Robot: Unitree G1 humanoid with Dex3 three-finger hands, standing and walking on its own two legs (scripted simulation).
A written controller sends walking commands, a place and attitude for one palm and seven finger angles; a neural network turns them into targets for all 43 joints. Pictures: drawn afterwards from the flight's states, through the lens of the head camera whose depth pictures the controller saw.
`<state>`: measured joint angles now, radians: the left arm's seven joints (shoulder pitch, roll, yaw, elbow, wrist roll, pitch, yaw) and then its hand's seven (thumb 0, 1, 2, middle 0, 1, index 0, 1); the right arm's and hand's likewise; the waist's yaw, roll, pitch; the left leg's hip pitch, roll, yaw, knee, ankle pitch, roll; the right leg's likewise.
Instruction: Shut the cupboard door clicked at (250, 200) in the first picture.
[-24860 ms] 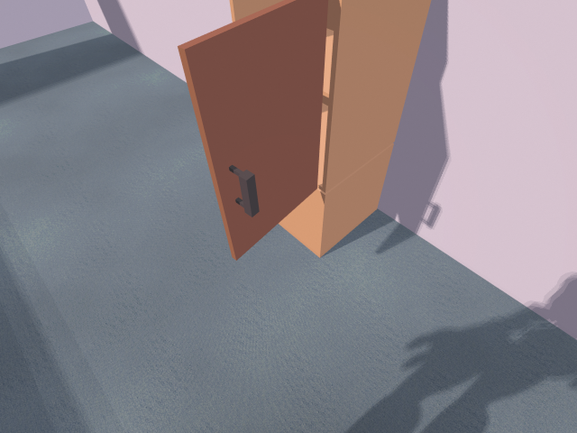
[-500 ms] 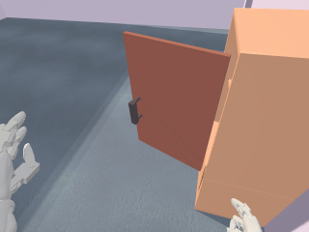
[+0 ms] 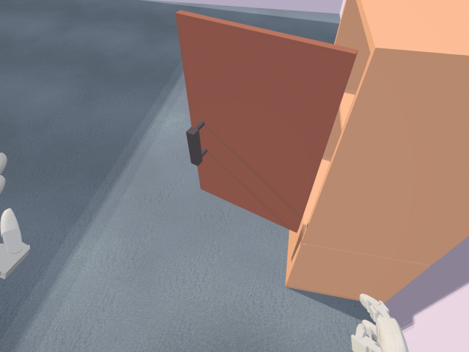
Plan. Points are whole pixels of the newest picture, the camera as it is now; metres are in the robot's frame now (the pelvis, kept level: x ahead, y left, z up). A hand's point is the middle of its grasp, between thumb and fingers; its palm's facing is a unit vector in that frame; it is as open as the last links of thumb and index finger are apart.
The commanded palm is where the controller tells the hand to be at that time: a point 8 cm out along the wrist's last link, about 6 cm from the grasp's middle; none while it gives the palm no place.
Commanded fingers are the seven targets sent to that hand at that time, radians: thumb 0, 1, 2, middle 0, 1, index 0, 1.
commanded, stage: step back with the hand held close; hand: left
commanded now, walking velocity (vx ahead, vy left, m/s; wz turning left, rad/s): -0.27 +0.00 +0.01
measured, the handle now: (198, 142) +0.65 +0.15 -0.07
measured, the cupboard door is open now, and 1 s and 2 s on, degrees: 72 72 72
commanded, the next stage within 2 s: stop stepping back and stand still in 1.96 s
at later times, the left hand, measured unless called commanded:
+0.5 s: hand (4, 290) +0.15 +0.26 +0.16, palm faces +0.47 -0.74 -0.47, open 7.4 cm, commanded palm +0.09 +0.29 +0.18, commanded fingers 0.00 0.90 0.90 -0.20 -0.30 -0.20 -0.30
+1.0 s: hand out of the picture +0.11 +0.26 +0.17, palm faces +0.50 -0.71 -0.49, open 7.4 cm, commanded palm +0.04 +0.29 +0.18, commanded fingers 0.00 0.90 0.90 -0.20 -0.30 -0.20 -0.30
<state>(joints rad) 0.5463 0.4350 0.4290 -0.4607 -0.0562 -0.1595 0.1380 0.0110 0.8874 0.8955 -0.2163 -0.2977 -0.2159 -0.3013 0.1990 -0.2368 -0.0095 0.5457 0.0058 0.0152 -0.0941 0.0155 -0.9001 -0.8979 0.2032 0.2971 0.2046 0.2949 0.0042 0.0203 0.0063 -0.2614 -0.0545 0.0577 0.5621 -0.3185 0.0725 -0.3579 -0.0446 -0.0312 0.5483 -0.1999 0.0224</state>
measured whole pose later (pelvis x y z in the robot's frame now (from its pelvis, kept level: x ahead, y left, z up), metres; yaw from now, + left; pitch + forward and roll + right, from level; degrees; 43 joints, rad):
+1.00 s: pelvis -0.07 -0.02 -0.01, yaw +4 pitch +2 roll -3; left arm 0.52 0.44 0.49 -0.52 0.00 -0.27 0.15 0.01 0.88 0.90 -0.22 -0.30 -0.22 -0.30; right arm 0.23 -0.21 -0.01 0.59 -0.01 -0.07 -0.09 0.01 -0.90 -0.90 0.21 0.30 0.21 0.30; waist -0.02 0.01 -0.01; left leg -0.49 0.00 -0.01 0.72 -0.27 0.06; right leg -0.45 0.06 0.05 0.73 -0.23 0.02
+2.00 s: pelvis -0.23 +0.01 -0.01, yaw +1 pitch +0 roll -6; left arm 0.47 0.47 0.45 -0.44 -0.05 -0.27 0.12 0.01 0.88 0.90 -0.22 -0.30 -0.22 -0.30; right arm 0.23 -0.23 -0.03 0.65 -0.01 -0.06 -0.09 0.02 -0.90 -0.90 0.20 0.30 0.20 0.29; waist -0.02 0.03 -0.01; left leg -0.50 0.05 0.05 0.43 0.06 0.08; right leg -0.23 0.10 0.06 0.67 -0.47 0.00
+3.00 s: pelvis -0.31 +0.07 -0.01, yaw -6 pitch +1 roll +1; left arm 0.23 0.34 0.10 0.27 0.02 0.00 0.02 0.00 0.90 0.90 -0.20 -0.30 -0.20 -0.30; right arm 0.17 -0.32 0.01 0.75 -0.02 -0.03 0.00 0.01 -0.90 -0.90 0.20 0.30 0.20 0.29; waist -0.01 0.04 -0.04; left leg -0.40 -0.03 0.04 0.64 -0.25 0.04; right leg -0.23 0.01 -0.08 0.65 -0.45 -0.05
